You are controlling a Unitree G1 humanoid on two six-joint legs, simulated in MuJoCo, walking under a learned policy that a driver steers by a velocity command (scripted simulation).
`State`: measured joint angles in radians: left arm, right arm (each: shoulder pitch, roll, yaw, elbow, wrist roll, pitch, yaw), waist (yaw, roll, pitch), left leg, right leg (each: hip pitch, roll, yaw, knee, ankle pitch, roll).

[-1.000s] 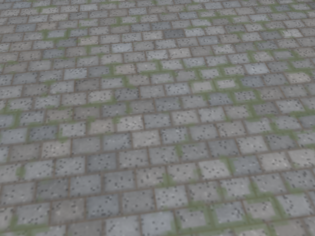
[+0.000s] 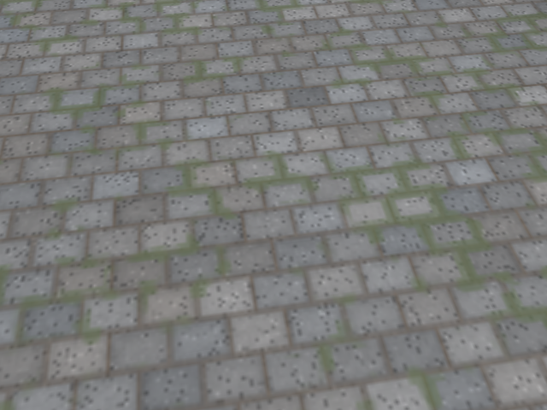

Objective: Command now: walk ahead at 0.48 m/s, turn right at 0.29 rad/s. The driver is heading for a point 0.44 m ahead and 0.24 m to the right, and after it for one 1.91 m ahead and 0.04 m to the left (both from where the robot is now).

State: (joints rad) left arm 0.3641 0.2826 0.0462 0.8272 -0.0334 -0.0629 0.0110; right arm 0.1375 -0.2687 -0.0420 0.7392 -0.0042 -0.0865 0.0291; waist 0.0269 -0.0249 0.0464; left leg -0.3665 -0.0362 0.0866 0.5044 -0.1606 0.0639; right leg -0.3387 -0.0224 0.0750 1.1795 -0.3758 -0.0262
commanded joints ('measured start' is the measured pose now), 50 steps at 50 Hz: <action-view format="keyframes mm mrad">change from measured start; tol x32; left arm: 1 23 90 32 -62 0 1 6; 16 -370 27 4 -233 9 3 -63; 22 95 257 112 -169 6 30 -38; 50 -91 164 28 -181 4 -46 -17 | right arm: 1 46 -80 -31 -17 -17 -29 -2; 41 -162 -118 -8 -111 22 -22 12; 50 221 -183 -49 -53 26 -3 15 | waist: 1 -16 115 -73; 17 -110 52 52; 23 26 -246 -380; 50 -117 142 -194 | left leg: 1 206 280 -320 -349 -50 140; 15 432 295 65 -363 310 100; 20 511 303 128 16 961 50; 22 127 216 144 548 466 -23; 23 -306 -20 6 906 -389 -82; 24 -417 24 -191 947 -380 -56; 38 -144 105 -98 97 319 -113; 46 139 21 -67 30 128 57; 48 682 354 -859 -150 -121 294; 50 562 327 -769 -231 -286 220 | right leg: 1 -214 -113 56 21 109 -4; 17 -369 -47 -122 -576 342 -33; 21 141 94 -176 -647 250 -143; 24 779 -314 715 -872 64 -393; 32 122 -118 209 -968 515 -286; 40 231 -155 113 -945 337 -191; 46 319 -123 -20 -539 845 -90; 48 -273 123 -35 66 -163 30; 50 -429 24 56 122 -59 4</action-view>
